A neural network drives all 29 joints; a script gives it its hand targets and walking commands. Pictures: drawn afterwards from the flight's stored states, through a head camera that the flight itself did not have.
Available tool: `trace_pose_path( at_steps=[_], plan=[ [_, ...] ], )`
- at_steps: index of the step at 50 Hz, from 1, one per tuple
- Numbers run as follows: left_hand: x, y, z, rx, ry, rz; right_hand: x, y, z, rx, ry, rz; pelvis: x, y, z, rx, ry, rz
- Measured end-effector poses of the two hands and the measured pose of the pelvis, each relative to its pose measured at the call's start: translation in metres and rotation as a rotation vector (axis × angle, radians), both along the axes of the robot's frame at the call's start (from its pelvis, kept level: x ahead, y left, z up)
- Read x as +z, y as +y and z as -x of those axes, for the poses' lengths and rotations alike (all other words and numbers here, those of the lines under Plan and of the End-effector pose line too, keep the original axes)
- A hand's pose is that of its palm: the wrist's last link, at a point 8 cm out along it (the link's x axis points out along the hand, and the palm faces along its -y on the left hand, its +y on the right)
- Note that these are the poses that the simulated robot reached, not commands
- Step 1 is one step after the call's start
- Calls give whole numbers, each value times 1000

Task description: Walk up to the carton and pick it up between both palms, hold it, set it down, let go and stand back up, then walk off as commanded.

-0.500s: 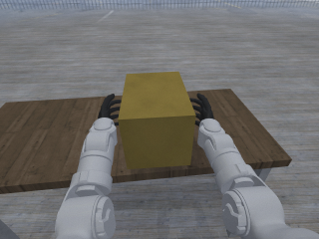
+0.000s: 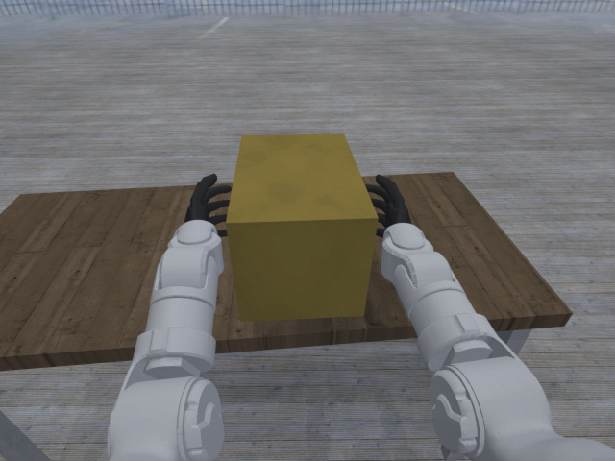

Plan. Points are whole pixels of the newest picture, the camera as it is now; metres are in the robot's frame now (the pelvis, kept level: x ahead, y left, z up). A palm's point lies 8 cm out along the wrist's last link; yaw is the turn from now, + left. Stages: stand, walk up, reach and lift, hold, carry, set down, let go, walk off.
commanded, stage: reach and lift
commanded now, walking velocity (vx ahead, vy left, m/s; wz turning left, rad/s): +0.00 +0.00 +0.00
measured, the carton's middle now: (297, 218) +0.45 +0.01 +0.15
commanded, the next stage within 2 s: hold in 0.08 s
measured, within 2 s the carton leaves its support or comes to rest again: neither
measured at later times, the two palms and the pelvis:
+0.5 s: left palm (199, 216) +0.37 +0.14 +0.21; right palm (403, 217) +0.37 -0.12 +0.20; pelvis +0.00 +0.00 +0.00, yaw +0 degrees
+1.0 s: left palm (199, 216) +0.38 +0.14 +0.21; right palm (403, 216) +0.37 -0.12 +0.20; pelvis +0.00 +0.00 +0.00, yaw +0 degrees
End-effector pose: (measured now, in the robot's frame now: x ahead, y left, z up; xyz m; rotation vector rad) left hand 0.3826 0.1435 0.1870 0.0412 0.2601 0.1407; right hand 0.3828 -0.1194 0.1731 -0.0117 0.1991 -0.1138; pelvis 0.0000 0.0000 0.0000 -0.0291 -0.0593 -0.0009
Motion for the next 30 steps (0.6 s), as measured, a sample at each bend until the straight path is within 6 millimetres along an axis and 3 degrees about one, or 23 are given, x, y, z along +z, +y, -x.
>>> trace_pose_path(
  at_steps=[5, 14, 23, 30],
  plan=[
    [-1, 1, -3, 3, 3, 0, -1, 1, -3, 3, 3, 1, 0, 0, -1, 0, 2, 0],
    [25, 1, 1, 5, -71, 6, 24, 1, 0, 1, -71, -8, 0, 0, -2, 0, 3, 0],
    [25, -4, 7, -6, -30, 7, 24, -4, 9, -10, -31, -9, 0, 0, 1, 1, -7, 0],
    [35, -4, 10, -10, -55, 10, 36, -4, 12, -14, -57, -5, 0, 0, 2, 1, -8, 0]
  ],
)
